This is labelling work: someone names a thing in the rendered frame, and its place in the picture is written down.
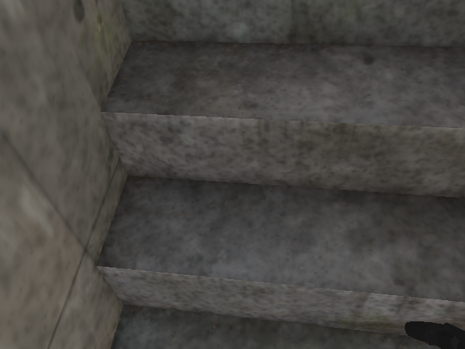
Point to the right robot hand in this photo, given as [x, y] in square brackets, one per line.
[445, 336]

